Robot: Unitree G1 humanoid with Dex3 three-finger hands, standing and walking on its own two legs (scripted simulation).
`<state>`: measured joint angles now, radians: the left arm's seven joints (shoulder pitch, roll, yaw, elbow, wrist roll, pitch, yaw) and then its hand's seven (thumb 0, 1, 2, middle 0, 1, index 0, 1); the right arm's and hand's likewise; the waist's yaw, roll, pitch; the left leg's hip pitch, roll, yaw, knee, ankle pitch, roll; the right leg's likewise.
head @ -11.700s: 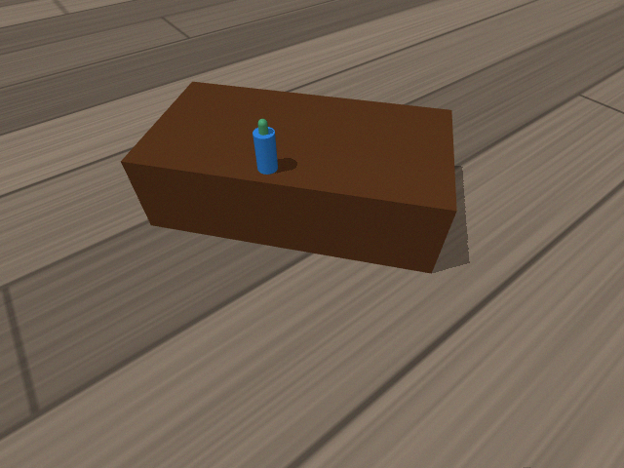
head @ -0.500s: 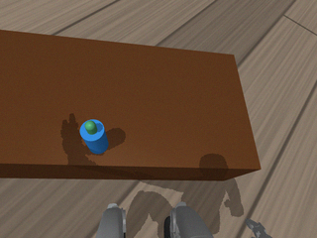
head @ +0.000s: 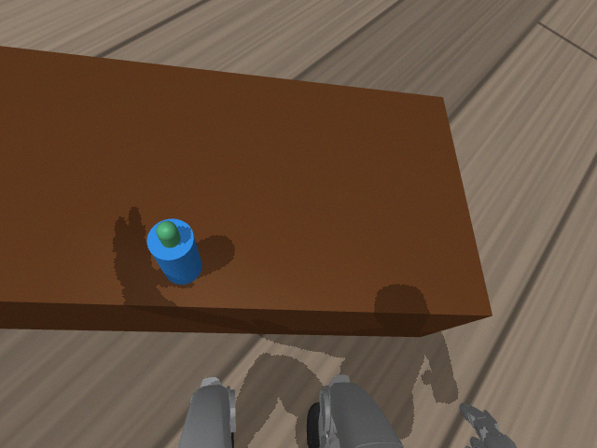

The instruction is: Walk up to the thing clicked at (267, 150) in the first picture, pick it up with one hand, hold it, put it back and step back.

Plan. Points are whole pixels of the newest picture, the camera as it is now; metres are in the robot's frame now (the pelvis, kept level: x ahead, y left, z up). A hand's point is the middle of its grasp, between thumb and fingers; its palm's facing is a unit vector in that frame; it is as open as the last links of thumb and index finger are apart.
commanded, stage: go down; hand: left
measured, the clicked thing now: (175, 249) +0.44 +0.18 -0.22
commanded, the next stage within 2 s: none
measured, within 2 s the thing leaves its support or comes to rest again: neither
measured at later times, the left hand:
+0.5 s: hand out of the picture +0.39 +0.39 +0.04, palm faces +0.14 -0.99 -0.03, open 17.3 cm
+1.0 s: hand out of the picture +0.39 +0.39 +0.04, palm faces +0.14 -0.99 -0.01, open 17.2 cm
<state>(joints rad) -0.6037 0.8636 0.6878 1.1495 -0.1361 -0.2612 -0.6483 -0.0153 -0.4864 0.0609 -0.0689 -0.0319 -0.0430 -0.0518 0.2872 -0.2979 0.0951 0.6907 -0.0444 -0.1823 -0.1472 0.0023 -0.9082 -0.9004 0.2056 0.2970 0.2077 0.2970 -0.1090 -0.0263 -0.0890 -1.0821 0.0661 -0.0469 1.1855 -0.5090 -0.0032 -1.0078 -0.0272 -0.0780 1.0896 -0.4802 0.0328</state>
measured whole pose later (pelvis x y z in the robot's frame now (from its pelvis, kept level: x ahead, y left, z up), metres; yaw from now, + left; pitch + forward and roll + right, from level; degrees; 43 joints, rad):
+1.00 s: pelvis -0.01 +0.00 -0.01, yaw +0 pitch +24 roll -5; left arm -0.63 0.87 0.72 1.13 -0.19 -0.29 -0.70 -0.01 -0.45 0.04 -0.06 -0.02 -0.04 -0.03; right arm 0.29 -0.30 0.11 0.69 -0.04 -0.19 -0.15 0.00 -0.91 -0.90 0.21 0.30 0.21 0.30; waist -0.11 -0.03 -0.10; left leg -1.13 0.06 -0.06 1.23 -0.52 0.00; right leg -1.05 -0.03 -0.08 1.13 -0.49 0.03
